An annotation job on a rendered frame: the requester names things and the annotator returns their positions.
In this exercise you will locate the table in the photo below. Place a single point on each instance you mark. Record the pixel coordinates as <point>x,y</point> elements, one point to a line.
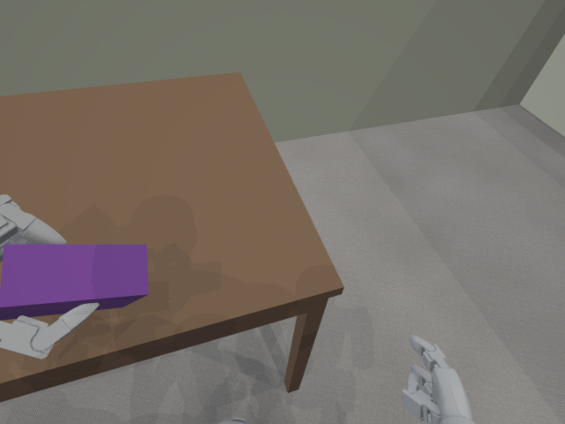
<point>187,167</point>

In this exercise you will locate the sponge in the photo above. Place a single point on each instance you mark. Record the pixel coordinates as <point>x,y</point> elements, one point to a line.
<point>40,280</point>

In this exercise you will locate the left robot hand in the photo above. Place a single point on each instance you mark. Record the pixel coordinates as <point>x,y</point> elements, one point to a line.
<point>28,336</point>

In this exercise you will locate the right robot hand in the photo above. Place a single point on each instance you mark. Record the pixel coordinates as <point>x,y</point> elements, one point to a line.
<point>443,396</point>

